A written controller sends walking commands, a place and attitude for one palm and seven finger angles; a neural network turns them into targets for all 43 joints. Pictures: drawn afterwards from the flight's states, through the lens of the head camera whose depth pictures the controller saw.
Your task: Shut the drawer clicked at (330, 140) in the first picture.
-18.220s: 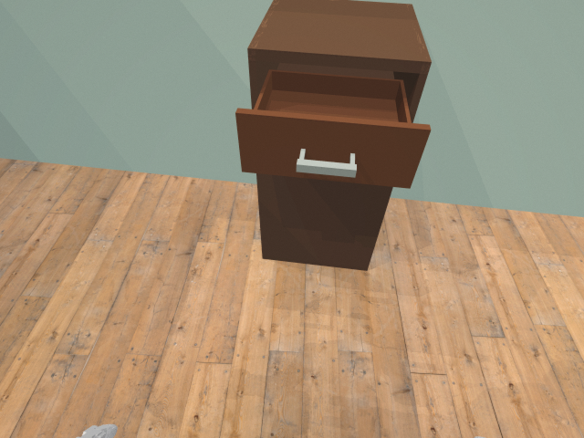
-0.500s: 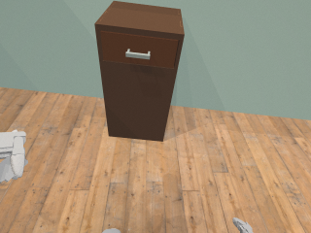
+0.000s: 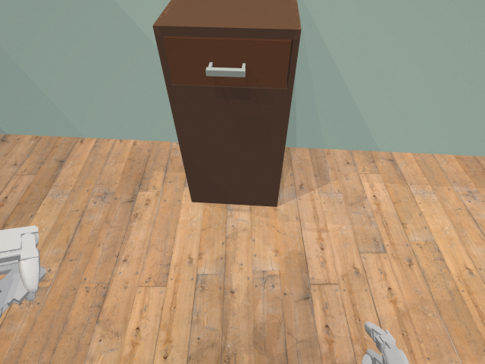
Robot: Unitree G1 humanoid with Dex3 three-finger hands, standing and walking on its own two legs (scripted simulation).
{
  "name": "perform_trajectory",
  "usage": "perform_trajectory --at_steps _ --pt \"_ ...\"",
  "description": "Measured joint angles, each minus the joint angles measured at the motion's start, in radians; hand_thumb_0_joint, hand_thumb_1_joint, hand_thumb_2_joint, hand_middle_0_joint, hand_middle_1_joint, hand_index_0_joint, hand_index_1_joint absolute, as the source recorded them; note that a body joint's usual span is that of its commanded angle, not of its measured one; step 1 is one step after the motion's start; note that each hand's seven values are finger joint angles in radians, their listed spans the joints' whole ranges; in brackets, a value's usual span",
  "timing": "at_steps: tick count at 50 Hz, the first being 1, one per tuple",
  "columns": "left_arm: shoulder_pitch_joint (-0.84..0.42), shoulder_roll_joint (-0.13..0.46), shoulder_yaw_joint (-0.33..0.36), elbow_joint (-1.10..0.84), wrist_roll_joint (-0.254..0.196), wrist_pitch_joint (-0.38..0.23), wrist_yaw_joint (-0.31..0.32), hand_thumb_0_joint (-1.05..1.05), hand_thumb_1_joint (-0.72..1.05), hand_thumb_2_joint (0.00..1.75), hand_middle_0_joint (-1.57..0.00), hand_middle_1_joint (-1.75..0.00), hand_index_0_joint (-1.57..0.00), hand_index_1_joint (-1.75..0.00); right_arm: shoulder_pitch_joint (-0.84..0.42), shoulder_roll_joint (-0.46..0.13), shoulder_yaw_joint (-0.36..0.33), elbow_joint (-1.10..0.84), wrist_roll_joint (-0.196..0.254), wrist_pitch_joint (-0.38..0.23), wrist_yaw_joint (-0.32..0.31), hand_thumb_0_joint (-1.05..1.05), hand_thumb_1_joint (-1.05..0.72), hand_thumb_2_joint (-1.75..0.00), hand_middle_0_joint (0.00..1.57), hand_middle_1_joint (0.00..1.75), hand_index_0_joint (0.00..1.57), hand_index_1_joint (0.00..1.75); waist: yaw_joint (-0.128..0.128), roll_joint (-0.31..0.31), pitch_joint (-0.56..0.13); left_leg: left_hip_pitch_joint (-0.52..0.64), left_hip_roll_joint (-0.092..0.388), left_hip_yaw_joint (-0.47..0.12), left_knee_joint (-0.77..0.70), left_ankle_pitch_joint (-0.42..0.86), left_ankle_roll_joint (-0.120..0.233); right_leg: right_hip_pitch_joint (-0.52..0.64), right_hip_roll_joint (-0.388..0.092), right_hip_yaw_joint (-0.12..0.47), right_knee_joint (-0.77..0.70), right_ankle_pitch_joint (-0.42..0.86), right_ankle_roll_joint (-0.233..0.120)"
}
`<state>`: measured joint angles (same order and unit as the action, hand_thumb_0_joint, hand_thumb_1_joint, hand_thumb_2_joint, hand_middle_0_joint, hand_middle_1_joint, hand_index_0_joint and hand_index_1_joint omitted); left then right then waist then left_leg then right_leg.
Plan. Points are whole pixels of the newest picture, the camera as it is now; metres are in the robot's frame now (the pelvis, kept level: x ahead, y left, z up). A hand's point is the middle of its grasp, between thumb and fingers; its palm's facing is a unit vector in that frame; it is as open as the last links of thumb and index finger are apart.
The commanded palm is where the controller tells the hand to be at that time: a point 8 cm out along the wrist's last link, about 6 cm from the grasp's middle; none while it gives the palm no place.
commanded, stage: stop stepping back and stand still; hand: left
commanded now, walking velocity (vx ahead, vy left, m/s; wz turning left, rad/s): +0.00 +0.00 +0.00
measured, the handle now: (226, 68) +0.96 +0.11 +0.01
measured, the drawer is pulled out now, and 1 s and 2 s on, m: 0.00 0.00 0.00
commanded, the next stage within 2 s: let the arm hang, fingers relaxed in 0.16 s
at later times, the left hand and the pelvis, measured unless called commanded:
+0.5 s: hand out of the picture +0.11 +0.22 -0.12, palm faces -0.02 -0.95 -0.30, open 3.1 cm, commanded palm none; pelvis -0.01 +0.01 +0.00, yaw +1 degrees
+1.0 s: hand out of the picture -0.02 +0.24 -0.15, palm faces +0.01 -0.96 -0.29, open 6.8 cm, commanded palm none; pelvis -0.03 +0.02 +0.01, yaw +0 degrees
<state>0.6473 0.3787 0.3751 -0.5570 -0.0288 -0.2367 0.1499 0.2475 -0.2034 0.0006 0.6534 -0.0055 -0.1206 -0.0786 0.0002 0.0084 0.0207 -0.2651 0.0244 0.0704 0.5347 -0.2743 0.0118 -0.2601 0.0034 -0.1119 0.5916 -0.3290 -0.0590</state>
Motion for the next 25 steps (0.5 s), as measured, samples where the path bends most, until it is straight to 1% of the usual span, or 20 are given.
perform_trajectory --at_steps 1,3,8,13,14,15,16,17,19,20,22,25 --pt "-0.014 -0.005 -0.008 0.013 0.001 0.008 -0.001 0.02 0.89 0.9 -1.41 -1.6 -1.41 -1.6 -0.01 0.0 0.0 -0.001 0.004 0.004 -0.001 0.01 -0.9 -0.9 0.21 0.3 0.2 0.3 0.008 -0.005 0.001 0.005 -0.004 0.005 -0.002 0.002 -0.006 0.004 -0.004 0.006 -0.003 0.0 0.007" --pt "-0.028 -0.014 -0.017 0.029 0.006 0.021 -0.002 0.02 0.89 0.9 -1.41 -1.6 -1.41 -1.6 -0.03 0.001 0.004 -0.008 0.006 0.004 -0.001 0.01 -0.9 -0.9 0.21 0.3 0.2 0.3 0.013 -0.008 0.002 0.012 -0.005 0.011 -0.015 0.014 -0.013 0.012 -0.004 0.011 -0.021 0.01 0.008" --pt "-0.041 -0.013 -0.031 0.002 0.006 0.032 -0.007 0.02 0.89 0.9 -1.41 -1.6 -1.41 -1.6 -0.077 0.004 0.008 -0.049 0.009 0.0 0.007 0.01 -0.9 -0.9 0.21 0.3 0.2 0.3 0.007 -0.002 0.014 0.012 0.007 0.007 -0.031 0.027 -0.018 0.025 0.01 0.008 -0.065 0.034 -0.002" --pt "-0.007 0.001 -0.034 -0.032 -0.006 0.031 -0.012 0.02 0.89 0.9 -1.41 -1.6 -1.41 -1.6 -0.094 0.002 0.004 -0.076 0.012 0.021 0.011 0.01 -0.9 -0.9 0.21 0.3 0.2 0.3 -0.007 0.006 0.009 0.008 0.015 0.007 -0.037 0.03 -0.02 0.032 0.021 0.008 -0.097 0.052 -0.004" --pt "-0.033 0.014 -0.055 0.025 0.011 0.015 -0.03 0.02 0.89 0.9 -1.41 -1.6 -1.41 -1.6 -0.095 -0.011 -0.004 -0.055 0.012 0.003 0.029 0.01 -0.9 -0.9 0.21 0.3 0.2 0.3 -0.006 0.013 -0.001 -0.012 0.012 0.0 -0.02 0.033 -0.016 0.02 0.017 0.003 -0.089 0.052 -0.001" --pt "-0.088 0.027 -0.098 0.126 0.028 0.026 -0.059 0.01 0.89 0.9 -1.41 -1.6 -1.41 -1.6 -0.099 -0.034 -0.013 -0.027 0.013 -0.001 0.051 0.01 -0.9 -0.9 0.21 0.3 0.2 0.3 0.003 0.026 -0.013 -0.032 0.007 -0.005 0.001 0.032 -0.013 0.003 0.01 -0.002 -0.071 0.047 0.001" --pt "-0.146 0.027 -0.145 0.247 0.038 0.062 -0.087 0.01 0.89 0.9 -1.4 -1.59 -1.4 -1.59 -0.106 -0.06 -0.018 0.001 0.013 0.01 0.068 0.01 -0.9 -0.9 0.21 0.3 0.2 0.3 0.009 0.046 -0.023 -0.045 0.004 -0.009 0.016 0.021 -0.01 -0.011 0.006 -0.006 -0.051 0.038 0.003" --pt "-0.201 0.016 -0.188 0.379 0.045 0.104 -0.108 0.01 0.9 0.9 -1.4 -1.59 -1.4 -1.59 -0.115 -0.082 -0.022 0.029 0.013 0.027 0.078 0.01 -0.9 -0.9 0.21 0.3 0.2 0.3 0.008 0.063 -0.035 -0.059 0.001 -0.012 0.032 0.008 -0.007 -0.027 0.001 -0.009 -0.028 0.027 0.006" --pt "-0.29 -0.026 -0.253 0.65 0.054 0.186 -0.133 0.01 0.9 0.9 -1.37 -1.56 -1.37 -1.56 -0.127 -0.108 -0.026 0.077 0.009 0.065 0.086 0.01 -0.9 -0.9 0.21 0.3 0.2 0.3 0.001 0.082 -0.046 -0.079 -0.008 -0.013 0.062 -0.004 0.0 -0.048 -0.01 -0.01 0.009 0.01 0.011" --pt "-0.321 -0.047 -0.276 0.771 0.058 0.218 -0.139 0.01 0.9 0.9 -1.35 -1.54 -1.35 -1.54 -0.127 -0.112 -0.025 0.094 0.005 0.081 0.087 0.01 -0.9 -0.9 0.21 0.3 0.2 0.3 -0.004 0.082 -0.044 -0.081 -0.01 -0.012 0.069 -0.004 0.001 -0.052 -0.014 -0.009 0.02 0.006 0.011" --pt "-0.359 -0.082 -0.316 0.969 0.061 0.26 -0.147 0.01 0.9 0.9 -1.3 -1.49 -1.3 -1.49 -0.112 -0.106 -0.021 0.121 -0.001 0.104 0.087 0.01 -0.91 -0.9 0.2 0.3 0.2 0.3 -0.017 0.061 -0.029 -0.075 -0.016 -0.011 0.072 -0.002 0.003 -0.05 -0.02 -0.008 0.033 0.001 0.01" --pt "-0.376 -0.125 -0.364 1.178 0.056 0.285 -0.152 0.01 0.91 0.9 -1.21 -1.4 -1.2 -1.4 -0.075 -0.084 -0.009 0.165 -0.012 0.129 0.086 0.01 -0.91 -0.9 0.2 0.3 0.2 0.3 -0.03 0.012 0.008 -0.054 -0.02 -0.014 0.055 0.012 0.002 -0.031 -0.023 -0.012 0.024 0.009 0.008"
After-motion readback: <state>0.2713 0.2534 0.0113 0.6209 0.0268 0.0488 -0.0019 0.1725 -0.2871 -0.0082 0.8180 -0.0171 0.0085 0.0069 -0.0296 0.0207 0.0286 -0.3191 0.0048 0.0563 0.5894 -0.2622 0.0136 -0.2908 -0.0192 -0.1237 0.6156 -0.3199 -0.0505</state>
